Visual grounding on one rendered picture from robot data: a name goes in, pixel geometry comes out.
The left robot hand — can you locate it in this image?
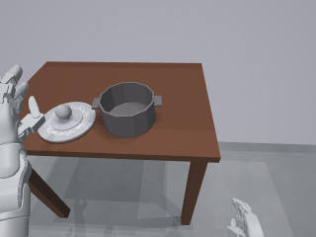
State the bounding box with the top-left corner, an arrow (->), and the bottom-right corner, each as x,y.
0,64 -> 46,145

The right robot hand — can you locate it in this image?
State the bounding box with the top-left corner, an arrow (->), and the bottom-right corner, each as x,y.
227,197 -> 266,237

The left robot forearm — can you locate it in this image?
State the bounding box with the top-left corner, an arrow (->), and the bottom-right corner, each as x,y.
0,143 -> 33,237

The lid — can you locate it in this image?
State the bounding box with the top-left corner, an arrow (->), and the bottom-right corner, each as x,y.
38,102 -> 97,143

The table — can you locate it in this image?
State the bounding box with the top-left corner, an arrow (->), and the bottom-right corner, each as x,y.
18,61 -> 221,225

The knob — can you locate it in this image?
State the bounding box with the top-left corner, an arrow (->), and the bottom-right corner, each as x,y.
54,104 -> 72,119

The pot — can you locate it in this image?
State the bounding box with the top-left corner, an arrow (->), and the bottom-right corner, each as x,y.
91,82 -> 162,138

